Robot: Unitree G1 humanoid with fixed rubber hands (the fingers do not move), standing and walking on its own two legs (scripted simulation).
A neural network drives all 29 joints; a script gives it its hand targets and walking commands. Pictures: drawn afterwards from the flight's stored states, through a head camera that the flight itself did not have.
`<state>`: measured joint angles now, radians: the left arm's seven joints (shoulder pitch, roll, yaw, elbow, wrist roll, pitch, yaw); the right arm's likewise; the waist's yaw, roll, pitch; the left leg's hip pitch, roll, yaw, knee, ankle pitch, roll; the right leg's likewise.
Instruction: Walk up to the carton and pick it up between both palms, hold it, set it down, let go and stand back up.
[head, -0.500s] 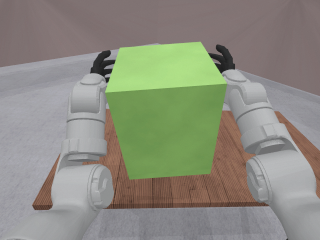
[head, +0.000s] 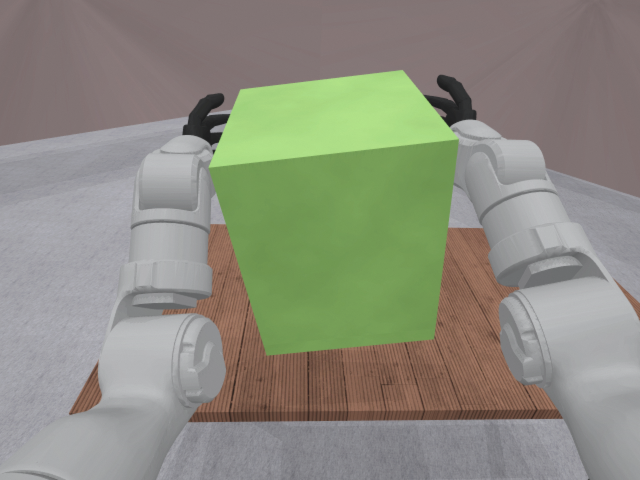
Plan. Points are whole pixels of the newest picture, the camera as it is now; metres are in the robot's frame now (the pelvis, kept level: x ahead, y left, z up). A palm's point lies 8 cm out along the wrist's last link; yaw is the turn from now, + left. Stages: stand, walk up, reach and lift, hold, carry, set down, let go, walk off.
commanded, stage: hold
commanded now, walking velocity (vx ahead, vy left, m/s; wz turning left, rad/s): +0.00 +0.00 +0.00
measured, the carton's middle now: (335, 211) +0.35 -0.02 +0.25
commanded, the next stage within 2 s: set down in 1.26 s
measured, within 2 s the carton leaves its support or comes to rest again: neither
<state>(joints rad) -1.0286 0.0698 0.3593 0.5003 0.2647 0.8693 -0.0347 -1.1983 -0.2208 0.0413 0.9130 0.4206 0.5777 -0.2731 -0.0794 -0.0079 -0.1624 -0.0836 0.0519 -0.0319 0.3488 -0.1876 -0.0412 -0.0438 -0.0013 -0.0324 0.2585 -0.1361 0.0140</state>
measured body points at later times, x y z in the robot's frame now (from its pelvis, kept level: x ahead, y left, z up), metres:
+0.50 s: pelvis +0.00 -0.01 +0.00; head -0.10 +0.01 +0.44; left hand +0.39 +0.14 +0.32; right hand +0.39 -0.15 +0.35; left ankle +0.01 +0.14 -0.75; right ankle +0.01 -0.13 -0.75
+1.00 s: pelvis +0.00 +0.00 +0.00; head -0.10 +0.01 +0.44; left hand +0.39 +0.14 +0.32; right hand +0.39 -0.15 +0.35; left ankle +0.01 +0.14 -0.75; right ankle +0.01 -0.13 -0.75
